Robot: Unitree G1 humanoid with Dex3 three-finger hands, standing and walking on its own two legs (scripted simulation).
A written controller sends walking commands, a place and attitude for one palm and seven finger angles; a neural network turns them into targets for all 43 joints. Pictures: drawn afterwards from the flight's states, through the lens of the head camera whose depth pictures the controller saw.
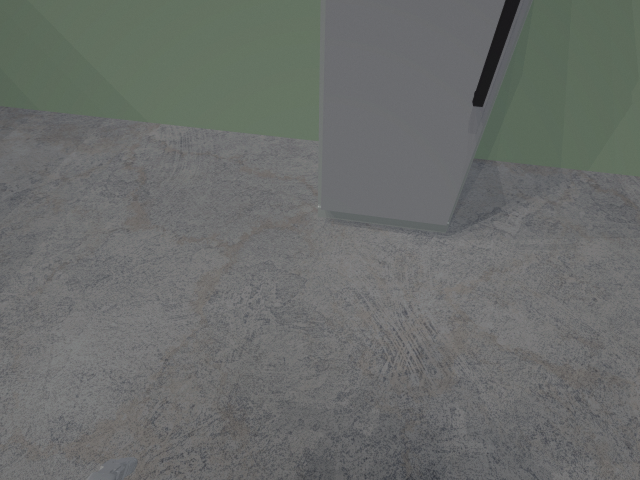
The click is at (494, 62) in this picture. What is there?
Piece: fridge door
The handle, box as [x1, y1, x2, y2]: [472, 0, 519, 106]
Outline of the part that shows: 519,0 505,0 483,70 474,93 472,101 473,105 482,106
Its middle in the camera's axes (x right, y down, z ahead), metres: +0.48 -0.56 +1.02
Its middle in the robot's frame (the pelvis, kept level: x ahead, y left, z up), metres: +1.18 -0.41 +0.11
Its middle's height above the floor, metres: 0.87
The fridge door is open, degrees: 0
